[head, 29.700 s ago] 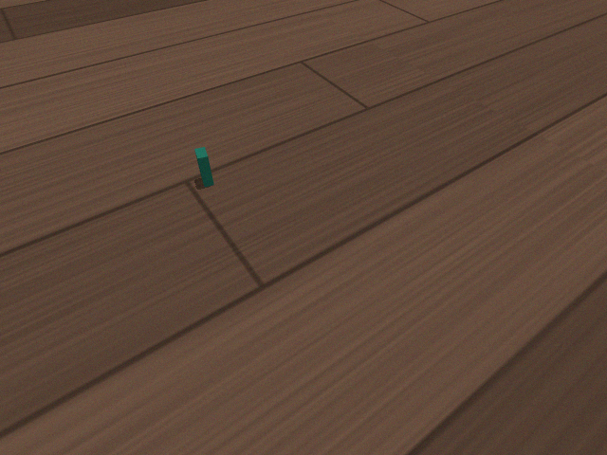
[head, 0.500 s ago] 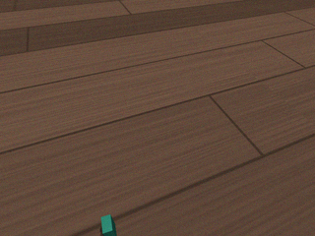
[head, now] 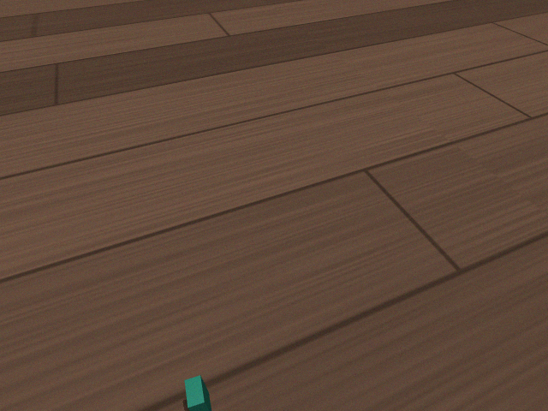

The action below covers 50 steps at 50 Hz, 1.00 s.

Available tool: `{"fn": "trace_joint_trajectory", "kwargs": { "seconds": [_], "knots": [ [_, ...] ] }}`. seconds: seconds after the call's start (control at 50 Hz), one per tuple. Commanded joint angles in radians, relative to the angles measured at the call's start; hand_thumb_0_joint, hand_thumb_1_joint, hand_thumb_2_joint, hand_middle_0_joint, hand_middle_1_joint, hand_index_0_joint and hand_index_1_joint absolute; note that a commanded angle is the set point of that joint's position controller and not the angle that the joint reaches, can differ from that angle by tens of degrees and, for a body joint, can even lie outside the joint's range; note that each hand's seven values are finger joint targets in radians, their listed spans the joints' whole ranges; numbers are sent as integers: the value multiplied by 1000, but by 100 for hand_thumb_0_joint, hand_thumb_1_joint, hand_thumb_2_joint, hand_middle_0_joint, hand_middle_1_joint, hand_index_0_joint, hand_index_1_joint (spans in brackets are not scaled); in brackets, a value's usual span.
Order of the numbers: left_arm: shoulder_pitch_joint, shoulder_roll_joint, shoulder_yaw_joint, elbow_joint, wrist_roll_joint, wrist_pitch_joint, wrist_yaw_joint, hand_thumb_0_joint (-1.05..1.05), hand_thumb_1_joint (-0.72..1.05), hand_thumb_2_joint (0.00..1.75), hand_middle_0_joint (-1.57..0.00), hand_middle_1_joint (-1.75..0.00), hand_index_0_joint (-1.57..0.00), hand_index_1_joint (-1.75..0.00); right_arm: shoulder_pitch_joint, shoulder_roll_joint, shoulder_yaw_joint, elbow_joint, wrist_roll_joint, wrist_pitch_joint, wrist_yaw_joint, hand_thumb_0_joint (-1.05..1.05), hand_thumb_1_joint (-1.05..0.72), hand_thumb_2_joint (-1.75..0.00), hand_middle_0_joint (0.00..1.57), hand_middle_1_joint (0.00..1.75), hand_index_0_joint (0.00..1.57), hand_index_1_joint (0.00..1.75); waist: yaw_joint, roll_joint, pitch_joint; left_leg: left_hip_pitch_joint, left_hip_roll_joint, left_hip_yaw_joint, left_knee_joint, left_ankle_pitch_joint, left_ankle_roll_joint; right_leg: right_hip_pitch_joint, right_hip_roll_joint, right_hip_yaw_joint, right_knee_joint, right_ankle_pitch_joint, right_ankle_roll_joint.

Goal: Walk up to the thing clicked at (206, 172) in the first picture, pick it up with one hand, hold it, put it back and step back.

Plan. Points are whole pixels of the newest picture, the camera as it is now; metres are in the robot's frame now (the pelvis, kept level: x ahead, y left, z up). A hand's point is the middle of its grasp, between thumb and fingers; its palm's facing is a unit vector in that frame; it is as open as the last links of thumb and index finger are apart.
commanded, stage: stand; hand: left
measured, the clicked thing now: (199, 399) +0.32 +0.24 -0.69
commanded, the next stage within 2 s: step back in 1.46 s
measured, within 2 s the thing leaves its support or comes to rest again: neither
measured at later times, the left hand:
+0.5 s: hand out of the picture +0.08 +0.25 -0.16, palm faces -0.06 -0.94 -0.34, open 7.4 cm
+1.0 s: hand out of the picture +0.12 +0.25 -0.15, palm faces -0.05 -0.94 -0.34, open 7.4 cm
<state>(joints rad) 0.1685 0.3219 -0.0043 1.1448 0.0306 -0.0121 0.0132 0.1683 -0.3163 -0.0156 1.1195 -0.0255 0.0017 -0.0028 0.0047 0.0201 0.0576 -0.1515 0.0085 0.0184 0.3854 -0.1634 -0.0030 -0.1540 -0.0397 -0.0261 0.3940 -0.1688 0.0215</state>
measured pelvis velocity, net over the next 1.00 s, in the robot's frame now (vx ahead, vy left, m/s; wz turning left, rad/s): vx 0.04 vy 0.00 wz -0.02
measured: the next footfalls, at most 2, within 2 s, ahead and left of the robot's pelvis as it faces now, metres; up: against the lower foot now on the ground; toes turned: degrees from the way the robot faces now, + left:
left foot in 1.90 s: -0.04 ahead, +0.13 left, +0.00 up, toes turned -2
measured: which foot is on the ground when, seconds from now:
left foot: down 0.00-1.00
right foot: down 0.00-1.00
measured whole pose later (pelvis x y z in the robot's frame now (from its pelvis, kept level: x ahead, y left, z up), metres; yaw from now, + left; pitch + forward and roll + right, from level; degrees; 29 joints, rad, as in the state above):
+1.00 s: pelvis +0.04 +0.00 +0.00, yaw -1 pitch -2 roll +0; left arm 0.08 0.33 0.00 1.16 0.02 -0.01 0.01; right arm 0.10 -0.34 0.00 1.15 -0.01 -0.01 -0.01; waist -0.01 0.01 0.06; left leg -0.09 0.01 0.04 0.31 -0.18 0.00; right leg -0.10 -0.03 -0.01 0.32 -0.17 0.03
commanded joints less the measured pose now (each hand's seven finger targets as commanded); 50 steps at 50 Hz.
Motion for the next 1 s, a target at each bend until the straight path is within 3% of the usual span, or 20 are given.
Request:
{"fn": "trace_joint_trajectory", "kwargs": {
  "seconds": [0.0,0.1,0.14,0.28,0.5,0.62,0.74,0.82,0.94,0.98],
  "knots": [
    [-38,201,39,-41,-6,-21,10,0,90,90,-20,-30,-20,-30,-29,-192,-31,-41,1,-20,-8,0,-90,-90,20,30,20,30,0,-22,-10,-29,94,-110,-104,-138,22,-34,-83,119,-120,-121,-32],
    [-52,207,40,-35,-9,-21,9,0,90,90,-20,-30,-20,-30,-36,-195,-28,-36,4,-22,-8,0,-90,-90,20,30,20,30,-1,-28,-23,-14,100,-105,-105,-99,22,-28,-86,120,-116,-98,-34],
    [-52,210,41,-32,-8,-19,9,0,90,90,-20,-30,-20,-30,-41,-203,-27,-33,4,-21,-9,0,-90,-90,20,30,20,30,1,-4,-11,-40,102,-109,-119,-136,21,-20,-79,112,-112,-90,-32],
    [-63,207,39,-27,-9,-19,5,0,90,90,-20,-30,-20,-30,-54,-211,-23,-28,7,-22,-8,0,-90,-90,20,30,20,30,0,-7,-26,-33,109,-109,-122,-114,23,-2,-81,110,-107,-57,-35],
    [-87,207,40,-27,-14,-22,4,0,90,90,-20,-30,-20,-30,-60,-219,-21,-18,10,-31,-12,0,-90,-90,20,30,20,30,-8,-20,-74,33,121,-93,-109,53,23,44,-95,109,-104,105,-32],
    [-91,207,42,-24,-16,-20,3,0,90,90,-20,-30,-20,-30,-71,-219,-21,-16,10,-31,-13,0,-90,-90,20,30,20,30,-6,-22,-73,48,122,-87,-117,82,17,48,-92,102,-105,118,-29],
    [-103,209,45,-31,-17,-20,5,0,90,90,-20,-30,-20,-30,-77,-222,-22,-19,12,-34,-15,0,-90,-90,20,30,20,30,-9,-32,-104,73,132,-81,-106,165,20,74,-100,102,-98,198,-29],
    [-105,205,44,-28,-18,-16,3,0,90,90,-20,-30,-20,-30,-84,-224,-21,-17,10,-33,-15,0,-90,-90,20,30,20,30,-6,-14,-85,61,128,-79,-116,136,17,70,-98,100,-104,172,-28],
    [-111,209,46,-34,-18,-19,5,0,90,90,-20,-30,-20,-30,-91,-228,-25,-21,13,-34,-14,0,-90,-90,20,30,20,30,-8,-29,-110,98,135,-79,-105,198,20,75,-101,96,-95,217,-29],
    [-106,208,45,-34,-19,-19,3,0,90,90,-20,-30,-20,-30,-96,-232,-24,-21,11,-33,-14,0,-90,-90,20,30,20,30,-6,-20,-90,83,132,-75,-108,165,19,66,-98,98,-114,193,-26]
  ]
}}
